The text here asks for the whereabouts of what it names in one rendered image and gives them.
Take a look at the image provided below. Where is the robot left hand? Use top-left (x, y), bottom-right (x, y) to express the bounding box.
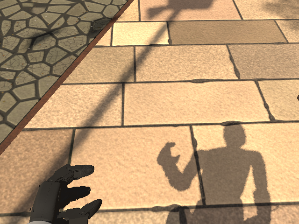
top-left (29, 163), bottom-right (103, 224)

